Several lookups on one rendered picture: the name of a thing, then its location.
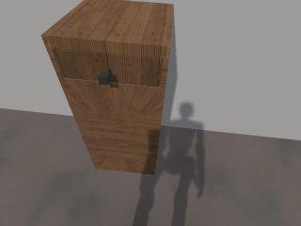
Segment drawer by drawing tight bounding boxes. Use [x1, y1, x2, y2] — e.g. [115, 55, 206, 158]
[54, 48, 163, 88]

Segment handle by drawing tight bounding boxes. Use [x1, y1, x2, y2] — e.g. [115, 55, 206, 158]
[98, 68, 111, 86]

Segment cabinet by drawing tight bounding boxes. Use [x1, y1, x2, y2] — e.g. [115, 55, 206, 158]
[41, 0, 174, 175]

